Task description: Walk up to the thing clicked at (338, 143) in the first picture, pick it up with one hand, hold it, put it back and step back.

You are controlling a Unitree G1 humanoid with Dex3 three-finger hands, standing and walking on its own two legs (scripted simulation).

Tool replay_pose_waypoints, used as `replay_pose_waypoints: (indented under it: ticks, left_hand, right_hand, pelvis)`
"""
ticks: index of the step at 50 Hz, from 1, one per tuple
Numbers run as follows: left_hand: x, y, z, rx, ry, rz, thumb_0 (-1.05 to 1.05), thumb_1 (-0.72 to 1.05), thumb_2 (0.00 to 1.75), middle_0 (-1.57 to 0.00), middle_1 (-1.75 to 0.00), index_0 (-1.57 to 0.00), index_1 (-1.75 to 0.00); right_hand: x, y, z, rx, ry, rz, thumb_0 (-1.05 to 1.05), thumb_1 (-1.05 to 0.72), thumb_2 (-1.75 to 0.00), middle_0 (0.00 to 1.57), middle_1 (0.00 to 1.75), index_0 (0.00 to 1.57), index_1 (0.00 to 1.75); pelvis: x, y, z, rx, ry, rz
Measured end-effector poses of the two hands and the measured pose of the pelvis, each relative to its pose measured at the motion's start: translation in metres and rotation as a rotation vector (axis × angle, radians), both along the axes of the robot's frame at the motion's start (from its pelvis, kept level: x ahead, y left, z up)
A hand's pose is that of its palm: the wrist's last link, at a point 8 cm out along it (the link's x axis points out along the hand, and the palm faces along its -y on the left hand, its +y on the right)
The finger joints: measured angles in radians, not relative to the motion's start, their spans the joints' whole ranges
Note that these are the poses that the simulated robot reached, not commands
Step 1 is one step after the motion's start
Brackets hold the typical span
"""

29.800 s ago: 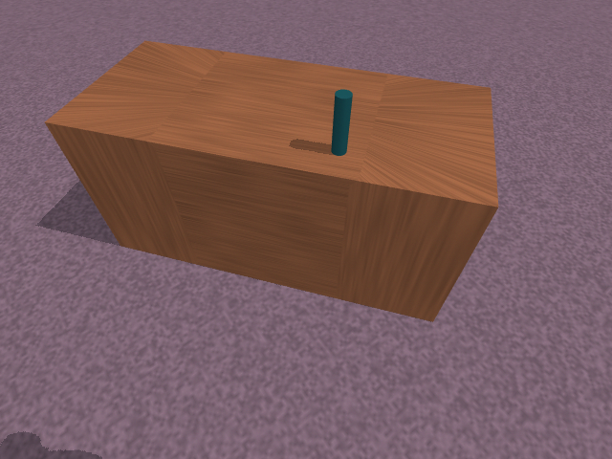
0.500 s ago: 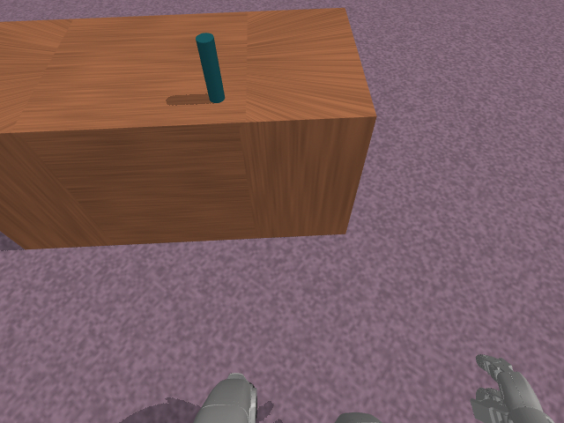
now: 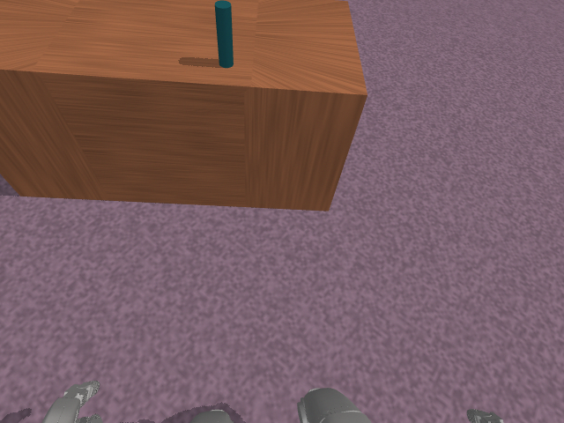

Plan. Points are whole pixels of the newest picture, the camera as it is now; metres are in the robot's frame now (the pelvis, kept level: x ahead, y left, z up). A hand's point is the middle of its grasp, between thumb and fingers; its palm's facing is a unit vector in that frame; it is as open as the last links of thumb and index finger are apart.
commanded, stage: step back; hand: left
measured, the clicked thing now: (224, 36) +1.06 +0.15 -0.08
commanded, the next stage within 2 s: stand in 1.08 s
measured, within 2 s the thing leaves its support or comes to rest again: neither
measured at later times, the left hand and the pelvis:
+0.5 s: hand out of the picture +0.01 +0.27 -0.15, palm faces -0.01 -0.92 -0.39, open 7.4 cm; pelvis -0.06 -0.01 +0.00, yaw -1 degrees
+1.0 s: hand out of the picture +0.07 +0.26 -0.16, palm faces +0.04 -0.94 -0.35, open 7.4 cm; pelvis -0.01 +0.00 +0.00, yaw +1 degrees
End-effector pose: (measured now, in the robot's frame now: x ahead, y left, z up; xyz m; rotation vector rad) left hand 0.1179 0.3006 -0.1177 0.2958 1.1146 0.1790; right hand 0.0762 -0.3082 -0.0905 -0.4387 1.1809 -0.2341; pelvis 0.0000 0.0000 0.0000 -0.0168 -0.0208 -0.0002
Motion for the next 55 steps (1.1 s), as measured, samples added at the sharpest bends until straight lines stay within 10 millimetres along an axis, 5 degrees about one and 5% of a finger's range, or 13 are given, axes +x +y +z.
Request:
replay_pose_waypoints:
  ticks: [7, 11, 15, 25, 32, 42, 55]
  left_hand:
    - [-0.077, -0.015, -0.010, 0.042, 0.091, -0.023, 0.01, 0.91, 0.90, -0.20, -0.30, -0.20, -0.30]
    - [-0.118, -0.023, -0.001, 0.055, 0.120, 0.001, 0.01, 0.91, 0.90, -0.20, -0.30, -0.20, -0.30]
    - [-0.135, -0.020, 0.009, 0.072, 0.119, 0.031, 0.01, 0.91, 0.89, -0.20, -0.30, -0.21, -0.30]
    - [-0.120, 0.007, 0.010, 0.077, 0.093, 0.035, 0.01, 0.91, 0.90, -0.20, -0.30, -0.20, -0.30]
    - [-0.083, -0.003, 0.017, 0.088, 0.031, -0.009, 0.01, 0.91, 0.90, -0.20, -0.29, -0.20, -0.30]
    - [-0.072, -0.020, 0.020, 0.061, -0.002, 0.022, 0.01, 0.91, 0.90, -0.20, -0.30, -0.20, -0.30]
    - [-0.052, 0.008, -0.003, 0.028, 0.067, 0.067, 0.01, 0.91, 0.90, -0.20, -0.30, -0.20, -0.30]
  right_hand:
    - [-0.004, -0.036, -0.004, 0.002, -0.147, 0.002, 0.01, -0.90, -0.90, 0.21, 0.30, 0.20, 0.30]
    - [-0.026, -0.043, -0.011, 0.036, -0.136, -0.034, 0.01, -0.90, -0.90, 0.20, 0.30, 0.20, 0.30]
    - [-0.051, -0.040, -0.021, 0.072, -0.082, -0.049, 0.01, -0.90, -0.90, 0.20, 0.30, 0.20, 0.30]
    - [-0.092, -0.002, -0.027, 0.124, 0.028, -0.055, 0.01, -0.90, -0.90, 0.20, 0.30, 0.20, 0.30]
    - [-0.099, -0.016, -0.024, 0.117, 0.040, -0.087, 0.01, -0.90, -0.90, 0.21, 0.30, 0.20, 0.30]
    - [-0.055, -0.029, -0.024, 0.089, 0.028, -0.044, 0.01, -0.90, -0.90, 0.20, 0.30, 0.20, 0.30]
    - [0.007, 0.012, -0.020, 0.092, 0.000, 0.001, 0.01, -0.90, -0.90, 0.20, 0.30, 0.20, 0.30]
  pelvis:
    - [-0.041, -0.021, -0.013, -0.001, -0.013, -0.068]
    - [-0.051, -0.027, -0.009, -0.001, -0.026, -0.069]
    - [-0.055, -0.026, -0.005, 0.017, -0.021, -0.050]
    - [-0.059, -0.011, -0.001, 0.030, -0.012, -0.025]
    - [-0.054, -0.023, 0.001, 0.020, -0.010, -0.029]
    - [-0.030, -0.023, 0.002, 0.019, -0.015, 0.003]
    - [-0.005, -0.002, -0.001, 0.015, -0.007, 0.009]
